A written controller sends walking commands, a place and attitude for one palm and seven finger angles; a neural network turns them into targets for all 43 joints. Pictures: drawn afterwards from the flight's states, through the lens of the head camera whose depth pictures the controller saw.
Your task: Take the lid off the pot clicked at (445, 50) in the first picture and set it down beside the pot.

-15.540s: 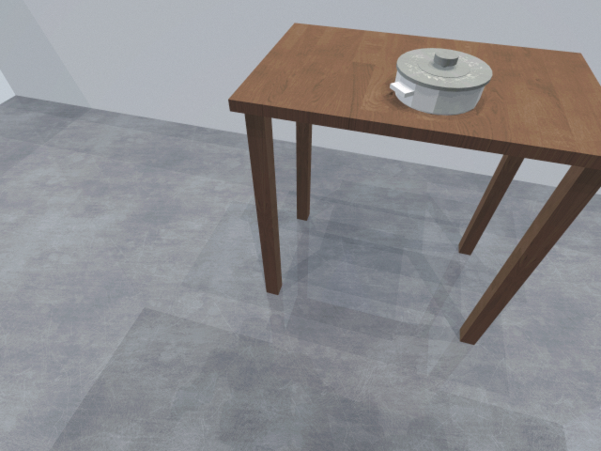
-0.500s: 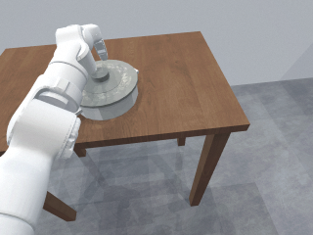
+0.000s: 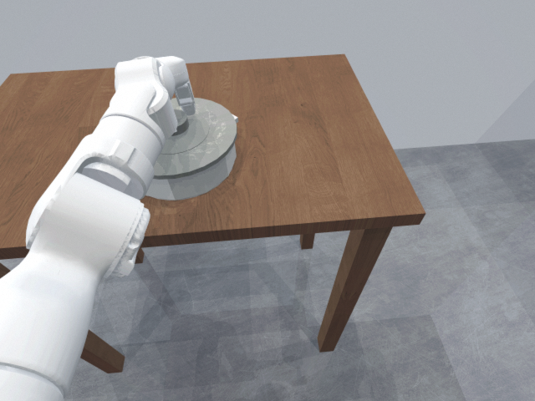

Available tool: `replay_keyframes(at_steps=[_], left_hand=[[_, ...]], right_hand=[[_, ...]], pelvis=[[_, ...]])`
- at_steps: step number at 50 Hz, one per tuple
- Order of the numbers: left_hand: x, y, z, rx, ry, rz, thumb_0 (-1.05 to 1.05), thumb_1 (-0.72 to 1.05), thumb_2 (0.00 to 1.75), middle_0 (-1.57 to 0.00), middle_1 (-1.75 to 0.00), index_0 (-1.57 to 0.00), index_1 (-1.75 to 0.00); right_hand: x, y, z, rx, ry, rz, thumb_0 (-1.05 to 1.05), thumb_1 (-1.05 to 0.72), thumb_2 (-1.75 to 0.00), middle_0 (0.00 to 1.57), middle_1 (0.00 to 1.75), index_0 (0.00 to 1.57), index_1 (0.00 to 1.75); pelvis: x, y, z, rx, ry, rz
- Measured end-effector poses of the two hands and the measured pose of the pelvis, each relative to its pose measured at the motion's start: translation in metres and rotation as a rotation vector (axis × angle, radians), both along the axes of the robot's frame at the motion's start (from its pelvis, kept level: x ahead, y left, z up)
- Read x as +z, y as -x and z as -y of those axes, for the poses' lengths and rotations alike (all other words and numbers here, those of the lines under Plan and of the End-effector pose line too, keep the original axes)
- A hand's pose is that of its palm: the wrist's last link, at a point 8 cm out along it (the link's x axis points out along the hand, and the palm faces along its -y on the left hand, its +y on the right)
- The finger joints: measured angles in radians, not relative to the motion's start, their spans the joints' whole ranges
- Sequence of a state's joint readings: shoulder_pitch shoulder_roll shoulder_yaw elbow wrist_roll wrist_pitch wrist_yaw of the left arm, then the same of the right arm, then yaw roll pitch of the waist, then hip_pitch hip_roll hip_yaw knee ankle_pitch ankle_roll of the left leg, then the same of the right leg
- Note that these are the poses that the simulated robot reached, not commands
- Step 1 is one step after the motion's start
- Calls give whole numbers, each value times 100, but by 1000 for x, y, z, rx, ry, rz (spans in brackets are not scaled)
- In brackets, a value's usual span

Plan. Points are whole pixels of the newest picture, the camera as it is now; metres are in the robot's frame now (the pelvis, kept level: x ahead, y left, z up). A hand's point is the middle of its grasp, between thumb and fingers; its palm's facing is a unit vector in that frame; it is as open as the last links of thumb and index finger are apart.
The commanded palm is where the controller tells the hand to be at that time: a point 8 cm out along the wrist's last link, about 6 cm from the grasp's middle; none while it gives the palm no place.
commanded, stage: lower the open fingers around the knob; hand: left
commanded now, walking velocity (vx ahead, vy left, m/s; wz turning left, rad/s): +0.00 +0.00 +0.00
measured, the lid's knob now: (172, 122) +0.52 +0.12 +0.16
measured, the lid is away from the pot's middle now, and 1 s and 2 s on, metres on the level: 0.00 0.00 0.00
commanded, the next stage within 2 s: close the fingers and squeeze the knob in 0.22 s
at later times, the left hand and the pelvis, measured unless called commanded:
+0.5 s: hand (167, 118) +0.49 +0.12 +0.18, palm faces -0.40 -0.12 -0.91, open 10.1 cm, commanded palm +0.49 +0.13 +0.23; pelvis +0.00 +0.00 +0.00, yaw -1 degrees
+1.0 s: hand (163, 120) +0.49 +0.13 +0.18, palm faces -0.40 -0.10 -0.91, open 8.6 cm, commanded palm +0.50 +0.13 +0.23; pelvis +0.01 +0.00 +0.00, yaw -1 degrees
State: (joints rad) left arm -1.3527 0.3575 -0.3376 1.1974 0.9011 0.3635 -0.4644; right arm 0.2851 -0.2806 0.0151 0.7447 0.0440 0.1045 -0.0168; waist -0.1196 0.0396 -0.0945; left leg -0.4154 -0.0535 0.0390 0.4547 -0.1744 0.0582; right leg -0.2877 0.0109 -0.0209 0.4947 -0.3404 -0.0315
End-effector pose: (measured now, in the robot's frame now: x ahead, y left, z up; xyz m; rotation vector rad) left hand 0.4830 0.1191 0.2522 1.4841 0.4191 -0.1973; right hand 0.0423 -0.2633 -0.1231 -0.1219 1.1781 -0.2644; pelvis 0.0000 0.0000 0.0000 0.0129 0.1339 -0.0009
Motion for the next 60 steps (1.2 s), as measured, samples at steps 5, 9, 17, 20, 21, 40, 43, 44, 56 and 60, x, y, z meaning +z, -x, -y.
replay_keyframes(at_steps=[5,9,17,20,21,40,43,44,56,60], left_hand=[[-9,-3,-1,-3,8,-14,0,-39,174,-87,-7,-88,-7],[-8,-6,-1,-14,14,-10,0,-39,174,-89,-8,-88,-7],[-8,-10,-4,-9,25,-11,0,-39,174,-91,-9,-89,-8],[-9,-9,-4,-12,21,-11,0,-33,160,-84,-21,-82,-20],[-9,-9,-4,-12,23,-12,0,-30,153,-81,-28,-79,-26],[-16,-16,-14,-6,13,-24,0,5,96,-53,-94,-53,-93],[-15,-16,-13,-14,32,-21,0,8,95,-53,-97,-54,-96],[-15,-16,-13,-19,35,-21,0,9,94,-54,-98,-55,-97],[-15,-15,-11,-11,18,-28,2,15,85,-62,-105,-54,-101],[-15,-13,-9,-23,3,-20,2,17,80,-65,-106,-54,-100]], right_hand=[[-1,13,3,-22,6,-35,0,-90,-89,20,30,20,30],[-2,20,5,-35,12,-52,0,-90,-89,20,30,20,30],[-2,23,5,-56,11,-53,0,-90,-89,20,30,20,30],[-2,21,5,-53,9,-48,0,-90,-89,20,30,20,30],[-2,19,5,-52,9,-46,0,-90,-89,20,30,20,30],[1,14,4,-58,22,-49,0,-90,-89,20,30,20,30],[0,14,3,-54,19,-51,0,-90,-89,20,30,20,30],[0,13,2,-53,18,-49,0,-90,-89,20,30,20,30],[-1,14,-4,-49,10,-45,0,-90,-89,20,30,20,30],[-2,16,-4,-49,7,-48,0,-90,-89,20,30,20,30]], pelvis=[[0,0,1,-5,1,0],[0,-1,1,-7,1,-4],[0,-4,2,-15,1,-8],[0,-5,2,-14,2,-6],[0,-5,1,-14,2,-6],[-1,-8,-2,-10,5,-22],[-1,-8,-3,-11,5,-22],[-1,-8,-3,-11,5,-23],[-1,-5,-5,-8,7,-25],[-1,-5,-6,-7,6,-27]])
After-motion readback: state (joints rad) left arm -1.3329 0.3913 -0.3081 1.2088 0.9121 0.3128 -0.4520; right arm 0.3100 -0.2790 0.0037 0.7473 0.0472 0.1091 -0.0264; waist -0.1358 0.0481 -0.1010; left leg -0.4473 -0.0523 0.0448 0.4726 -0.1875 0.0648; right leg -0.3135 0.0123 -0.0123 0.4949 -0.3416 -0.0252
